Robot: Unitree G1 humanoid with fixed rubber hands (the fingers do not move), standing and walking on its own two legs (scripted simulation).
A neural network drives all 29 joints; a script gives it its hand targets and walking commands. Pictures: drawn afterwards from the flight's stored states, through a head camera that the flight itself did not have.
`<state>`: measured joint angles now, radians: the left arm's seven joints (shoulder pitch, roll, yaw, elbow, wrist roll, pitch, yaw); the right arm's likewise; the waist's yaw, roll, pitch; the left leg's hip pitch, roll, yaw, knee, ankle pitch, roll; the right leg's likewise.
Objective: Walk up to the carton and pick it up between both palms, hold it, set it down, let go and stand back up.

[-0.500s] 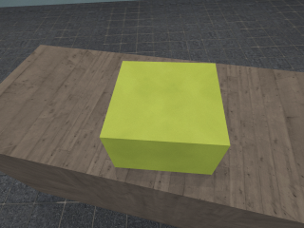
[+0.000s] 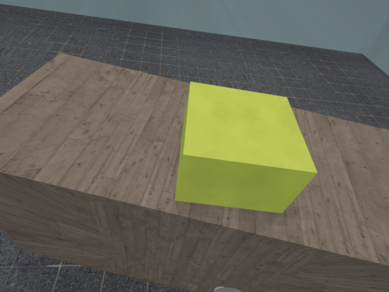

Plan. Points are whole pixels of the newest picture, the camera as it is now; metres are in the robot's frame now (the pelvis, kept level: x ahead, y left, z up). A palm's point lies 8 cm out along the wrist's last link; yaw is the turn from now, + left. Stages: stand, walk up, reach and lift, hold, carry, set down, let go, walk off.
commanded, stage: walk up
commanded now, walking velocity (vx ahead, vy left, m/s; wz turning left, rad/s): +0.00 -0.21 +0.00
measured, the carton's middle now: (234, 145) +0.50 -0.12 +0.01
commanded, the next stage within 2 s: stand in 1.26 s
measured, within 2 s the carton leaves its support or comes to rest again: neither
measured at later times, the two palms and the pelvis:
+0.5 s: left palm out of the picture +0.11 +0.17 -0.10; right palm out of the picture -0.02 -0.30 -0.16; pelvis +0.00 -0.06 +0.01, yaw -3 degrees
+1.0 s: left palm out of the picture -0.05 +0.15 -0.14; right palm out of the picture -0.03 -0.28 -0.14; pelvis -0.03 -0.06 +0.01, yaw -2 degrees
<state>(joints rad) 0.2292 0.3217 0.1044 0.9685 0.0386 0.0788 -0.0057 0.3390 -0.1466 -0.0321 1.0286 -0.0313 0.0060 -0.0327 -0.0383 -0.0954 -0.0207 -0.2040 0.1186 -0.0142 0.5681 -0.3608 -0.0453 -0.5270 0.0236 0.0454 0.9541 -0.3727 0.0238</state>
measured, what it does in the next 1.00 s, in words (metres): steps on the spot: right foot, then left foot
